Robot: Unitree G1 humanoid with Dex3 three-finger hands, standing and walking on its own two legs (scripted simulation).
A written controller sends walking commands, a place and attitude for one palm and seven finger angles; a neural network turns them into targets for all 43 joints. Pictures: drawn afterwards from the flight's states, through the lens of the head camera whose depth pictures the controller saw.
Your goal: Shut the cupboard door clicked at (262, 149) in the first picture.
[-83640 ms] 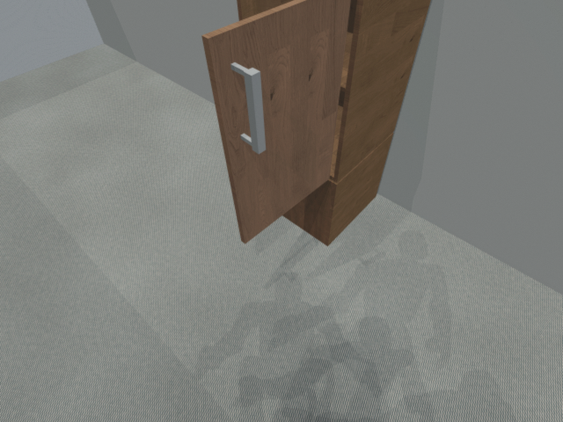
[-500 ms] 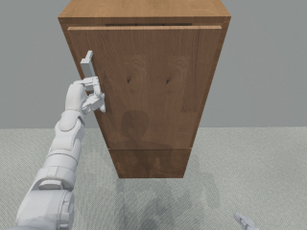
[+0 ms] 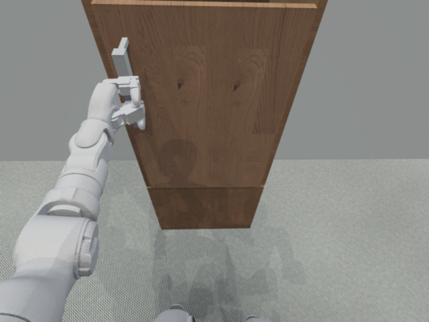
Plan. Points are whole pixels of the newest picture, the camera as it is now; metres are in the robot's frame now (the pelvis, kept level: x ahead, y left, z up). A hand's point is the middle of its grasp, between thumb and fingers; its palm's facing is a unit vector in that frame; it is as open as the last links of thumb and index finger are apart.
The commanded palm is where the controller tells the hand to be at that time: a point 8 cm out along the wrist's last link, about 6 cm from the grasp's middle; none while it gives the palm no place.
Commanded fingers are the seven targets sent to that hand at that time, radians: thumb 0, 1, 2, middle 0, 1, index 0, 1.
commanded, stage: pull the fist back off the door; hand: left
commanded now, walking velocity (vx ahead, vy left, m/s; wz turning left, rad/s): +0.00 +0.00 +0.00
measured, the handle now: (132, 86) +0.54 +0.16 +0.13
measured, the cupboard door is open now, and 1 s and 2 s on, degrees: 0 0 0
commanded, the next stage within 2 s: draw the hand back to the body in 0.92 s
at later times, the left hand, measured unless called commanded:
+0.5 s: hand (163, 103) +0.47 +0.09 +0.15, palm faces +0.03 -1.00 +0.00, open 3.1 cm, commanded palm +0.44 +0.15 +0.14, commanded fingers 0.00 0.90 0.90 -1.30 -1.50 -1.30 -1.50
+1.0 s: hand (155, 133) +0.41 +0.10 +0.13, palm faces +0.04 -1.00 -0.01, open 3.1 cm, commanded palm +0.39 +0.15 +0.14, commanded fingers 0.00 0.90 0.90 -1.30 -1.50 -1.30 -1.50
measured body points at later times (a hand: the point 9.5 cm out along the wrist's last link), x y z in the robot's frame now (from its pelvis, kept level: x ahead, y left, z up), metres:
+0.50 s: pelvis -0.02 +0.01 -0.01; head +0.02 +0.00 +0.44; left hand +0.47 +0.14 +0.15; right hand +0.01 -0.25 -0.12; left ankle +0.09 +0.09 -0.71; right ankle +0.02 -0.10 -0.71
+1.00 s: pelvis +0.05 -0.02 +0.02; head +0.05 -0.03 +0.47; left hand +0.40 +0.15 +0.14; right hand +0.22 -0.26 -0.07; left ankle +0.09 +0.09 -0.71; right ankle +0.02 -0.10 -0.71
